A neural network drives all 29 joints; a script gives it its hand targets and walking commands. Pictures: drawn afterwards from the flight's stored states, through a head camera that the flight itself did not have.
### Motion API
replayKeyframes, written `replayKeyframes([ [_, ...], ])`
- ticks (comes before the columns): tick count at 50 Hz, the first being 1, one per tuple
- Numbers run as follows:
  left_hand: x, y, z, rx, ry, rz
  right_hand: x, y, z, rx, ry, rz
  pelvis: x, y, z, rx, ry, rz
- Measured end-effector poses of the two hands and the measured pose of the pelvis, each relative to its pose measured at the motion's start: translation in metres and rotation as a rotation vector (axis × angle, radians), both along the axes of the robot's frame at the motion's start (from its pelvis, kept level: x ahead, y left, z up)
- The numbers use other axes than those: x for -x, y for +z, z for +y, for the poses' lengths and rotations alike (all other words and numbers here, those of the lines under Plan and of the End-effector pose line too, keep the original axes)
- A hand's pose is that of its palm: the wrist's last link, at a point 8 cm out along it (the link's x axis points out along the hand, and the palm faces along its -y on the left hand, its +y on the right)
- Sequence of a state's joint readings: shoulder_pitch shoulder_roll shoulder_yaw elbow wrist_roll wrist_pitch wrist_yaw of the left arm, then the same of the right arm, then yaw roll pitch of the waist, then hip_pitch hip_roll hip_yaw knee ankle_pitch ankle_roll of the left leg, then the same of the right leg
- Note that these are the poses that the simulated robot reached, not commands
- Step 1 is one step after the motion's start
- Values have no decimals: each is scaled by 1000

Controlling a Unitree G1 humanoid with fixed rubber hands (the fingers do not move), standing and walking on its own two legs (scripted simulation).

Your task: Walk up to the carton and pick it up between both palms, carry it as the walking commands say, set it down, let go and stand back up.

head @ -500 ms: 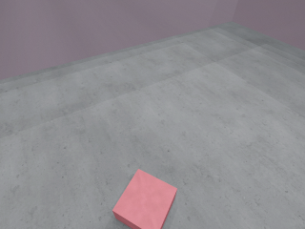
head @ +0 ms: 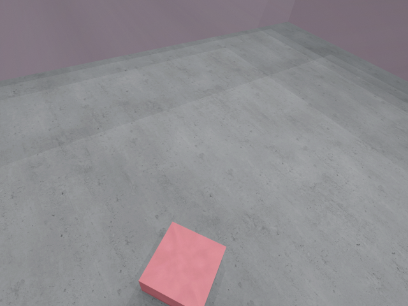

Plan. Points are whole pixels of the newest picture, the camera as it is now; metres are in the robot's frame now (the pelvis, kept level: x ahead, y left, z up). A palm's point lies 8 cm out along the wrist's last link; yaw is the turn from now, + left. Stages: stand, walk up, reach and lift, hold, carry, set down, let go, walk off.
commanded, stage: walk up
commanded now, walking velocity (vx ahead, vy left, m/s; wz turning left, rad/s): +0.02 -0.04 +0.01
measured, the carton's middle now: (184, 268) +0.42 +0.01 -0.70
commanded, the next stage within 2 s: none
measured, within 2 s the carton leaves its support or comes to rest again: neither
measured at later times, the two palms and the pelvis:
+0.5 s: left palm out of the picture -0.01 +0.19 -0.15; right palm out of the picture -0.02 -0.25 -0.14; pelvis -0.01 -0.03 +0.00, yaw +1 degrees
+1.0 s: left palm out of the picture -0.07 +0.20 -0.15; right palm out of the picture -0.05 -0.22 -0.14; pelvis -0.02 -0.01 +0.00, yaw +0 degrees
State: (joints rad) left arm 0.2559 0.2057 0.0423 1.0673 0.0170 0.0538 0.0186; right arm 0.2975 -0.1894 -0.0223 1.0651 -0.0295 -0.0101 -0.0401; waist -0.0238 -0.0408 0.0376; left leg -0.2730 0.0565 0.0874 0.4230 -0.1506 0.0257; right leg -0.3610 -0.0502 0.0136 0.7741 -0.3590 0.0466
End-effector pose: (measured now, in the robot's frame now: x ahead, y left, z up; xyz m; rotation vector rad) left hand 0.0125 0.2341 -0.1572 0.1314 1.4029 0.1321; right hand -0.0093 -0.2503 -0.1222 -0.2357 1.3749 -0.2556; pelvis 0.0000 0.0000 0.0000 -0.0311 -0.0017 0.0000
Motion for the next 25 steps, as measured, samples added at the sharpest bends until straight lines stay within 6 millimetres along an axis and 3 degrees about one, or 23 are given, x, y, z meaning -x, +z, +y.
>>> replayKeyframes([
  [6, 9, 5, -26, -41, -16, -20, -10, -29, -9, -83, -11, -63, 6, -10, -18, -30, -10, -14],
  [11, 26, 19, -42, -51, 9, -20, -19, -26, -13, -133, -4, -70, 4, 0, -31, -40, 12, -4],
  [20, 21, 10, -53, -6, 18, -37, 2, -24, -2, -126, 12, 10, 6, -2, -33, -21, 23, 6],
  [25, 27, 8, -47, 1, 27, -27, 15, -18, 0, -109, 17, 39, 9, 0, -29, -24, 19, -7],
])
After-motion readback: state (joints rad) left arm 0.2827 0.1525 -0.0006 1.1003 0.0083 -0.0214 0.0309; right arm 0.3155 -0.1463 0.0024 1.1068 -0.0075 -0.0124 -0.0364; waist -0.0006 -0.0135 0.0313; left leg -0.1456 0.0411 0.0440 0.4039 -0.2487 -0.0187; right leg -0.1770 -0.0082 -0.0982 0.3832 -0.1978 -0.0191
